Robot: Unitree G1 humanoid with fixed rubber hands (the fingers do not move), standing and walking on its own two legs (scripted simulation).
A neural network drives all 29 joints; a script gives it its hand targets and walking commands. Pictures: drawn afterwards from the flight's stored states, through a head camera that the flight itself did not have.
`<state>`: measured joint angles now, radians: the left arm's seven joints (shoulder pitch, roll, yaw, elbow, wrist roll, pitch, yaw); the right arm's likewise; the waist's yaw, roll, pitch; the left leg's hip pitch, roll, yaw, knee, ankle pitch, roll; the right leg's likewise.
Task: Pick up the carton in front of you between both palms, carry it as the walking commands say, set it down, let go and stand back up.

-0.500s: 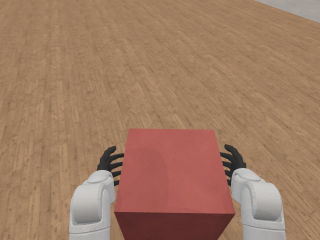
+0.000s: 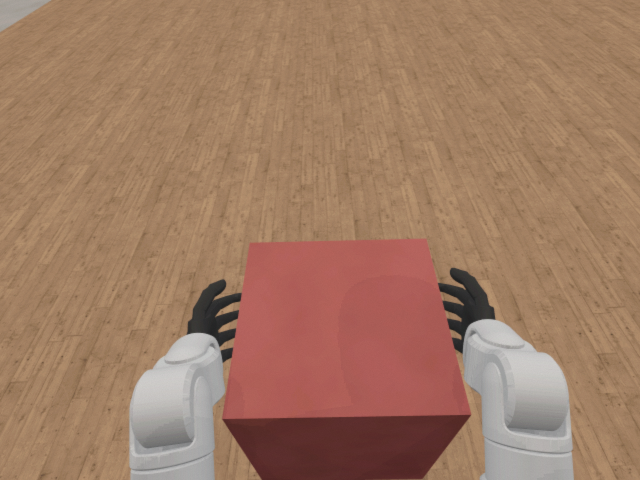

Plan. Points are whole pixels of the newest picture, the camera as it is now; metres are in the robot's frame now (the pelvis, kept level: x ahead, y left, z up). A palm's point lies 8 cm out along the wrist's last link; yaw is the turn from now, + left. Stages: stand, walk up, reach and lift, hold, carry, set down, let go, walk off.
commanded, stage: carry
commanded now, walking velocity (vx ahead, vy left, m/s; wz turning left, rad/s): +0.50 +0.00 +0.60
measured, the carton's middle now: (340, 366) +0.27 +0.00 +0.01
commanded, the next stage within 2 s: none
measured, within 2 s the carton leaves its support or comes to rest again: neither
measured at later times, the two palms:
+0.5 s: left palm (188, 182) +0.55 +0.24 +0.10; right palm (364, 144) +0.62 -0.05 +0.11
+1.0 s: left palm (202, 87) +0.88 +0.29 +0.11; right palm (332, 66) +0.96 +0.00 +0.10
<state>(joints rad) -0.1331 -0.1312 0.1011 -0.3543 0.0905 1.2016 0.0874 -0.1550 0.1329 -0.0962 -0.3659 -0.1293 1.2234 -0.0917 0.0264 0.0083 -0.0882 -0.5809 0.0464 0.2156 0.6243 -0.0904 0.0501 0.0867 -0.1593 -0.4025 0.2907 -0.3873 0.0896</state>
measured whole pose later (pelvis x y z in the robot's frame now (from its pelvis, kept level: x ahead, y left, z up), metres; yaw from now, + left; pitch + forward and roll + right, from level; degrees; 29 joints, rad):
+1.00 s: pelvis +0.66 +0.08 +0.01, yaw +13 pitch +4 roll +1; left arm -0.14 -0.13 0.09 -0.39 0.10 1.21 0.09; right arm -0.15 0.13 -0.10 -0.39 -0.12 1.21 -0.08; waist 0.01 0.01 -0.09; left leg -0.58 0.10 0.13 0.59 -0.07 -0.01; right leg 0.00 -0.03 -0.20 0.20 -0.27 -0.01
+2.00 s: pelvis +1.33 +0.25 +0.01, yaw +13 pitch +4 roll +1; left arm -0.14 -0.13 0.09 -0.40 0.11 1.22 0.08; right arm -0.15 0.13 -0.10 -0.40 -0.12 1.22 -0.09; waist 0.00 0.01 -0.08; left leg -0.57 0.09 0.16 0.56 -0.06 -0.01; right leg 0.04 -0.05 -0.21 0.21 -0.31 0.00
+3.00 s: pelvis +1.73 +0.37 +0.00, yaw +13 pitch +4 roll -1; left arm -0.15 -0.13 0.10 -0.33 0.11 1.21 0.08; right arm -0.17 0.13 -0.11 -0.32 -0.12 1.21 -0.08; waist 0.01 0.01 -0.11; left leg -0.14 0.06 0.12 0.50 -0.40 -0.03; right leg -0.34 -0.05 -0.21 0.54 -0.26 -0.03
